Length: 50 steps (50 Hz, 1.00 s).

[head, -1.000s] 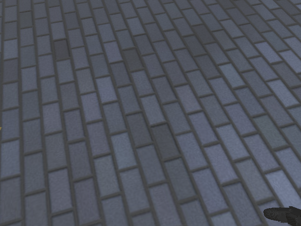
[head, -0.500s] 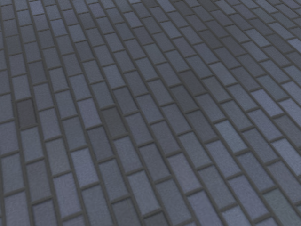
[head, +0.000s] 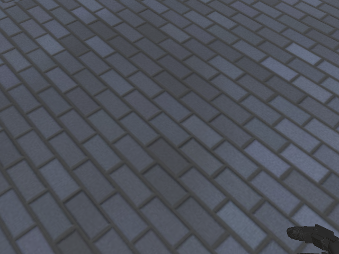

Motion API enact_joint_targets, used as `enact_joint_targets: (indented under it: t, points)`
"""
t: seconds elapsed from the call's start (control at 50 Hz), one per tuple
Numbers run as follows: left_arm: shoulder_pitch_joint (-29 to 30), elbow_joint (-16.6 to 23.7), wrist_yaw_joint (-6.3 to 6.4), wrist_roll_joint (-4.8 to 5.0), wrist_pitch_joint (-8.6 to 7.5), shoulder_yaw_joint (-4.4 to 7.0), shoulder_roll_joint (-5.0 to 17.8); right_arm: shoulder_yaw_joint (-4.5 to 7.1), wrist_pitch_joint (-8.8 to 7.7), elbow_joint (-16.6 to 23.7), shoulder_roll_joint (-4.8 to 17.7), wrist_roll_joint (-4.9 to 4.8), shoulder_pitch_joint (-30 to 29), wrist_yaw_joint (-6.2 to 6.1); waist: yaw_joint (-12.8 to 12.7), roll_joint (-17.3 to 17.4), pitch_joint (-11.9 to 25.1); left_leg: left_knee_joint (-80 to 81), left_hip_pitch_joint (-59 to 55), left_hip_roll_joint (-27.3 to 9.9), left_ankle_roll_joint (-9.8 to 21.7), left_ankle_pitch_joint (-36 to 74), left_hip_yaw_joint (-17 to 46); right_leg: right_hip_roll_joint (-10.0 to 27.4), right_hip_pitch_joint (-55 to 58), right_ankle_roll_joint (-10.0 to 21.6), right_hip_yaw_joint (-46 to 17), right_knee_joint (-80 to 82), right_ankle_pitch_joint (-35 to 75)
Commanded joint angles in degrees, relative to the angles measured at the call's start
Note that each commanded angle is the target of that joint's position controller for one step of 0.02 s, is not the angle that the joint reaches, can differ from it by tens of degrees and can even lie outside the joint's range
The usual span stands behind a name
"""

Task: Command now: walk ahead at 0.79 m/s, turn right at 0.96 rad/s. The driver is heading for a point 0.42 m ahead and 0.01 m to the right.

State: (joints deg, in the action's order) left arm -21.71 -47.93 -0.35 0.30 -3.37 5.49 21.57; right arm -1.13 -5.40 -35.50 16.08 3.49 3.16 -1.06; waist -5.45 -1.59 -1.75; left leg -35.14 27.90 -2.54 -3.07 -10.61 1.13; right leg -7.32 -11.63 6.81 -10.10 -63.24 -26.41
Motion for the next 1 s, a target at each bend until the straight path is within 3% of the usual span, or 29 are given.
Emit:
enact_joint_targets:
  t: [0.02, 0.04, 0.08, 0.1, 0.12, 0.16, 0.18, 0.2, 0.24, 0.26, 0.3, 0.32, 0.34, 0.36, 0.38, 0.4, 0.42, 0.44, 0.48, 0.54, 0.62, 0.66, 0.68, 0.7, 0.72, 0.74, 0.8, 0.86, 1.0]
  points:
    - [8.35, 7.7, -0.05, -1.44, 0.21, -0.75, 2.92, 4.04, 0.55, -1.16, 7.03, 0.1, 14.41, -0.33, 9.99, 5.0, 7.65, 16.26, -36.77, -19.81, 10.21, -1.19, 24.57, 7.55, -34.69, -1.63, 5.96, -15.48, 7.97]
    - [9.88, 7.89, -0.67, -2.01, 0.96, -0.52, 2.26, 3.5, 0.58, -2.63, 5.46, 0.14, 15.45, -0.2, 9.19, 3.59, 4.98, 14.74, -32.91, -16.83, 8.86, 18.9, 14.81, 8.53, -33.01, -2.62, 6.44, -13.84, 6.94]
    - [9.6, 9.68, -1.55, -2.42, 2.97, -0.99, -0.71, 2.92, -0.13, -5.93, 3.35, -1.6, 18.8, 0.32, 6.97, 9.99, 4.08, 12.83, -30.34, -15.32, 7.31, 36.1, 6.37, 9.42, -32.96, -3.92, 7.14, -11.27, 4.33]
    - [8.74, 12.17, -0.92, 4.44, 2.66, -0.74, -1.03, 4.23, -0.59, -3.51, 3.99, -4.77, 9.82, -0.35, 4.84, 14.31, 1.47, 15.45, -28.26, -12.47, 7.33, 32.64, 2.9, 12.23, -33.62, -4.88, 5.86, -8.02, 6.79]
    - [11.36, 13.21, -0.98, 4.86, 2.74, -1.41, -1.23, 4.31, -0.68, -2.74, 4.31, -5.25, 5.79, -0.92, 4.22, 12.65, 0.18, 18.21, -24.11, -12.35, 7.62, 30.47, 0.04, 12.27, -32.52, -5.61, 7.55, -2.67, 8.93]
    - [14.56, 15.74, -1.65, 1.69, 2.07, -2.27, -2.17, 5.3, -0.55, -2.74, 7.67, -4.88, 3.31, -1.67, 3.8, 8.57, -1.03, 21.1, -16.12, -11.18, 8.39, 31.69, -4.6, 11.22, -23.33, -7.06, 10.53, 13.59, 17.72]
    - [13.52, 15.33, -2.36, 0.96, 1.72, -2.48, -2.79, 5.98, -0.56, -2.96, 9.72, -4.62, 3.23, -1.96, 3.32, 8.03, 0.43, 20.39, -14.54, -9.5, 8.06, 32.7, -7.48, 9.68, -16.85, -6.96, 11.8, 20.22, 23.08]
    - [12.23, 14.53, -3.09, 0.5, 1.51, -2.41, -2.43, 6.48, -0.83, -3.43, 11.03, -4.69, 4.23, -2.04, 3.24, 7.5, 1.95, 18.85, -14.87, -8.92, 7.81, 34.05, -8.84, 7.77, -12.24, -6.56, 13.05, 23.7, 26.91]
    - [11.18, 14.47, -3.99, -0.22, 1.44, -1.37, 0.43, 7.21, -1.38, -4.16, 13.4, -6.04, 5.92, -1.89, 2.0, 7.02, 4.46, 13.92, -17.48, -9.82, 7.52, 42.66, -9.11, 4.95, -5.94, -4.11, 13.68, 26.85, 28.18]
    - [9.64, 14.18, -3.98, -0.55, 1.51, -0.68, 2.03, 7.47, -1.36, -4.23, 14.25, -6.81, 6.3, -1.74, 0.74, 6.91, 5.65, 9.91, -18.95, -9.95, 7.32, 46.03, -9.11, 3.73, -2.94, -2.49, 13.59, 28.37, 27.78]
    - [1.51, 12.24, -2.94, -1.01, 1.66, 1.18, 5.4, 6.94, -0.73, -4.25, 13.08, -6.9, 6.85, -1.37, -4.54, 4.0, 9.59, -7.11, -16.62, -7.57, 5.19, 40.1, -10.1, 3.3, 9.92, 1.53, 11.67, 34.76, 35.48]
    - [2.15, 12.13, -1.67, -0.97, 1.7, 1.37, 8.47, 5.34, -0.15, -3.95, 7.93, -4.17, 11.61, -0.97, -1.41, -8.59, 11.52, -26.52, -6.29, -1.68, 2.58, -4.91, -10.18, 11.85, 20.04, 5.02, 2.32, 33.7, 61.46]
    - [7.41, 16.5, -0.85, -3.41, 1.4, 0.7, 11.88, 3.65, 0.14, -3.56, 6.06, -2.91, 21.82, 0.04, 4.8, -18.38, 24.67, -49.75, 6.41, 4.96, -0.61, -34.18, -2.86, 30.94, 33.33, 20.35, -24.29, 29.22, 87.25]
    - [7.8, 17.99, -1.18, -2.68, 1.68, -0.16, 7.51, 4.64, 0.52, -4.63, 13.15, -4.3, 19.57, 0.95, 0.58, -7.12, 32.73, -52.2, 6.83, 2.53, -0.41, -28.81, 6.09, 30.78, 32.22, 21.31, -24.73, 33.59, 74.97]
    - [11.04, 17.85, -1.41, -1.25, 1.69, -0.6, 6.01, 4.91, 1.19, -3.56, 13.71, -5.34, 14.55, 1.01, 1.46, -2.83, 24.72, -48.16, 9.66, 0.3, 0.0, -25.16, 5.33, 27.05, 25.49, 17.99, -18.89, 35.26, 62.9]
    - [13.14, 17.07, -1.39, 0.28, 1.59, -1.05, 3.94, 4.71, 1.99, -3.47, 12.12, -4.61, 11.73, 0.16, 2.91, 2.45, 17.27, -42.66, 10.46, -1.72, -0.48, -22.0, 3.99, 23.71, 16.79, 14.24, -14.62, 36.8, 55.06]
    - [14.07, 16.54, -1.16, 0.61, 1.55, -1.58, 2.7, 4.6, 2.97, -3.72, 11.14, -4.14, 10.75, -0.74, 4.04, 2.93, 13.14, -39.02, 8.21, -2.51, -0.98, -20.33, 3.79, 21.99, 9.02, 12.52, -12.5, 38.27, 52.17]
    - [14.93, 15.89, -1.01, -0.09, 1.68, -1.55, 3.05, 4.71, 3.91, -3.99, 10.94, -4.2, 12.03, -0.99, 6.08, 1.72, 10.63, -36.2, 3.14, -2.75, -1.1, -19.34, 3.4, 20.66, 0.91, 11.46, -10.0, 40.18, 50.36]
    - [16.58, 14.98, -0.59, -1.27, 1.55, -1.3, 3.13, 4.12, 4.54, -4.41, 8.02, -3.74, 14.24, -1.35, 8.04, -1.24, 10.35, -28.99, -2.83, -1.92, -1.65, -17.86, 1.46, 18.42, -6.32, 10.71, -5.29, 41.46, 53.8]
    - [16.9, 13.74, 0.33, -1.34, 2.09, -1.23, 2.14, 3.0, 4.58, -4.73, 4.48, -3.43, 12.76, -1.49, 7.19, -2.29, 13.57, -17.13, -7.84, -1.21, -1.86, -10.27, 0.7, 16.66, -6.75, 9.18, -1.45, 40.82, 52.72]
    - [16.9, 11.99, 0.37, -1.02, 3.28, -1.89, 0.25, 3.17, 5.52, -4.34, 4.23, -3.59, 9.12, -0.73, 6.55, -4.51, 11.24, -5.53, -14.45, -0.06, -0.75, -2.15, 0.13, 15.76, -10.32, 6.37, -2.2, 41.22, 26.69]
    - [15.22, 10.5, 0.09, -1.01, 3.21, -3.02, -2.96, 3.12, 5.39, -4.37, 3.16, -2.27, 8.88, -0.17, 7.51, -3.98, 8.17, 5.61, -20.27, 0.73, 1.42, 3.42, -0.81, 12.81, -13.65, 1.55, -1.79, 39.51, 12.07]
    - [12.15, 9.34, 0.04, -1.67, 2.98, -3.56, -4.77, 3.38, 5.22, -3.33, 5.56, -1.16, 8.18, -0.14, 6.13, 0.56, 6.23, 9.62, -21.46, -4.75, 3.47, 8.61, 5.46, 9.59, -15.7, -2.38, -0.13, 35.7, 4.07]
    - [6.67, 8.46, 0.02, -1.55, 2.86, -3.12, -4.39, 3.89, 5.26, -1.98, 9.05, -0.85, 4.5, -0.32, 1.56, 9.85, 4.6, 11.82, -16.34, -11.0, 7.99, 7.6, 10.58, 5.03, -14.49, -5.34, 4.88, 32.41, 0.11]
    - [8.56, 8.83, 0.45, -1.57, 2.98, -2.94, -3.59, 3.85, 5.06, -2.65, 7.41, -0.96, 2.99, -0.04, 2.14, 13.82, 4.4, 16.51, -6.32, -11.53, 10.02, -7.06, 12.96, 6.05, -5.37, -6.94, 7.09, 32.05, 5.36]
    - [10.93, 8.48, 0.79, -1.5, 3.44, -2.33, -2.07, 3.02, 4.7, -2.25, 4.51, -1.09, 1.09, 0.22, 2.48, 10.96, 2.25, 16.84, -3.77, -7.44, 7.7, -15.99, 10.12, 6.49, -2.56, -7.25, 6.54, 32.97, 10.29]
    - [11.34, 7.41, 1.53, -1.79, 4.67, -2.06, -2.4, 2.88, 3.64, -3.79, 4.38, -1.79, 3.59, 0.34, 3.88, 9.05, -0.34, 15.87, -3.87, -4.02, 4.56, -16.93, 6.56, 7.35, -2.29, -6.49, 4.26, 34.8, 13.13]
    - [11.1, 6.06, 1.64, -1.36, 3.99, -1.92, -2.97, 2.85, 3.17, -4.9, 3.88, -2.35, 6.45, 0.02, 4.94, 5.38, 1.13, 13.23, -8.37, -3.0, 4.83, -10.28, 5.09, 7.64, -3.07, -6.35, 3.92, 35.49, 14.82]
    - [10.15, 2.91, 2.21, -0.9, 3.61, -1.58, -3.4, 2.96, 3.11, -6.42, 2.84, -2.82, 7.34, 0.21, 5.44, 1.95, 3.79, 10.78, -12.26, -1.77, 5.87, 0.71, 3.53, 8.43, -0.6, -7.17, 3.32, 35.01, 21.81]
